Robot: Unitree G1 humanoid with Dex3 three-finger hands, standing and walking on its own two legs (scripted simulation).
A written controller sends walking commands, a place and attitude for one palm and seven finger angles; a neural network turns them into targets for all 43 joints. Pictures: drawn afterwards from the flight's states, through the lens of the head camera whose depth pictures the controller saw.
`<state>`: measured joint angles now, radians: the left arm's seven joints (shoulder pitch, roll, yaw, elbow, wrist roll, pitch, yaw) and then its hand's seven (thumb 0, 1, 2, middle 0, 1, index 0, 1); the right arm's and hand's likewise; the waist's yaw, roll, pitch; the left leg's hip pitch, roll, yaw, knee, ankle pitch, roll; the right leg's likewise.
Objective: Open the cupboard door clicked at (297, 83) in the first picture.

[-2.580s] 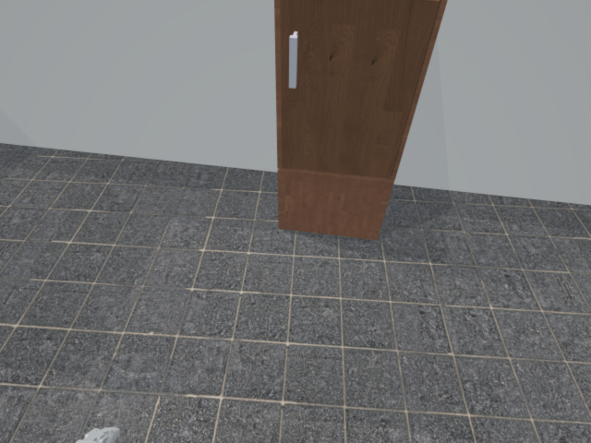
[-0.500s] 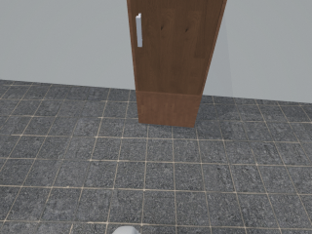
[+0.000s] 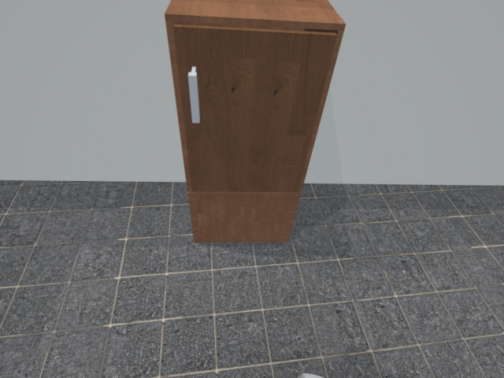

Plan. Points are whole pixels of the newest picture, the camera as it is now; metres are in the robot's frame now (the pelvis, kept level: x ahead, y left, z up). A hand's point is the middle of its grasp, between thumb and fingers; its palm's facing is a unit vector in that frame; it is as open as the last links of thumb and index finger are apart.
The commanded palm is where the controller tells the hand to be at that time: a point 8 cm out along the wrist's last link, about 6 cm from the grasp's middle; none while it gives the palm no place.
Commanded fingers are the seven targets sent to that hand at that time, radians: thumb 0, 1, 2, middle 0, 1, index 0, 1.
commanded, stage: take the last steps up to it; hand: left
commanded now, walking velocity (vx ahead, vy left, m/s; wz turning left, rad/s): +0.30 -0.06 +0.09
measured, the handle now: (195, 95) +0.81 +0.21 +0.03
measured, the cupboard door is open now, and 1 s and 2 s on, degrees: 0 0 0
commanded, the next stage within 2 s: come to a stop and stand still in 0.66 s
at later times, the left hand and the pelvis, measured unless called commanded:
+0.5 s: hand (187, 364) +0.19 +0.12 -0.16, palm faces +0.14 -0.97 -0.21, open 7.1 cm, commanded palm none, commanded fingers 0.00 0.90 0.90 -0.20 -0.30 -0.20 -0.30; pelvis +0.15 -0.06 +0.00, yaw +4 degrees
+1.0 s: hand (172, 331) +0.25 +0.17 -0.19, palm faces +0.14 -0.98 -0.16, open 7.3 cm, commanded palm none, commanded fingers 0.00 0.90 0.90 -0.20 -0.30 -0.20 -0.30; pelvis +0.27 +0.00 +0.00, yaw +4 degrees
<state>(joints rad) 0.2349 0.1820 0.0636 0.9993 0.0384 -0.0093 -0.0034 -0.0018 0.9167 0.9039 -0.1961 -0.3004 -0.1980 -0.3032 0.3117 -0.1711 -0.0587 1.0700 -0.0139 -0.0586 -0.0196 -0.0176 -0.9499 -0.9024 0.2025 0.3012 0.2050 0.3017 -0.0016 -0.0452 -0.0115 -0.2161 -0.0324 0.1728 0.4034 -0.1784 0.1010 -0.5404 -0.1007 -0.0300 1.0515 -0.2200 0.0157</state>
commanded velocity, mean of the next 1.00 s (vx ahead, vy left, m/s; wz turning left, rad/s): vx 0.11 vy -0.05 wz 0.05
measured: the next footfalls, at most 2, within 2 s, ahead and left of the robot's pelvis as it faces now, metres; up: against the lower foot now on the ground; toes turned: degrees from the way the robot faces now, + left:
right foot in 0.32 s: +0.17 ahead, -0.17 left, +0.00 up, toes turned -5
left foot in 0.74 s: +0.36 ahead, +0.09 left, +0.00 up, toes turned +14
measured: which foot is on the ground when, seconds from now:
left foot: down 0.00-0.32, up 0.34-0.72, down 0.74-1.00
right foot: up 0.00-0.30, down 0.32-0.74, up 0.76-1.00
